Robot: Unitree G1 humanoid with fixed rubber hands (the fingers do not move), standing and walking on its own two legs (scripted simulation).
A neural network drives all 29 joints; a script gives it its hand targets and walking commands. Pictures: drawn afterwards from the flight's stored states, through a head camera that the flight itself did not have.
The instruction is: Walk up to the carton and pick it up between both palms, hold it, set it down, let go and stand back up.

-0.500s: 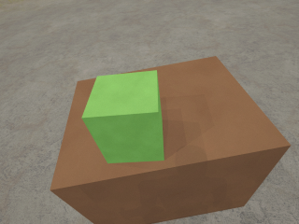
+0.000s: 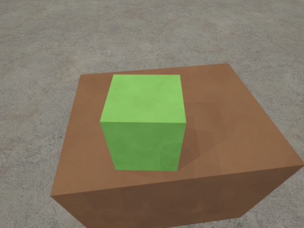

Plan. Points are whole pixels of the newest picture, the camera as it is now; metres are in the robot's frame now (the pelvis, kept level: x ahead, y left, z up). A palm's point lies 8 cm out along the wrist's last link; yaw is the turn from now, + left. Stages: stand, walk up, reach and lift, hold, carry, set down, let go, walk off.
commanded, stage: walk up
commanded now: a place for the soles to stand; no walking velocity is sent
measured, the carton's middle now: (146, 124) +0.45 +0.06 +0.01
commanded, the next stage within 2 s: stand in 2.00 s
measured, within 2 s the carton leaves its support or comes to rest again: neither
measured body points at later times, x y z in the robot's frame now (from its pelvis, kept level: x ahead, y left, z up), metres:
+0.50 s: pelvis +0.01 +0.01 +0.00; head +0.02 +0.01 +0.45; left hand +0.08 +0.28 -0.11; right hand +0.12 -0.26 -0.12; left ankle +0.01 +0.13 -0.73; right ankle -0.01 -0.16 -0.73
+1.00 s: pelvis -0.04 +0.03 +0.00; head -0.01 +0.04 +0.45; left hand +0.02 +0.33 -0.11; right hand +0.08 -0.23 -0.11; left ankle +0.01 +0.12 -0.73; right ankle -0.05 -0.10 -0.68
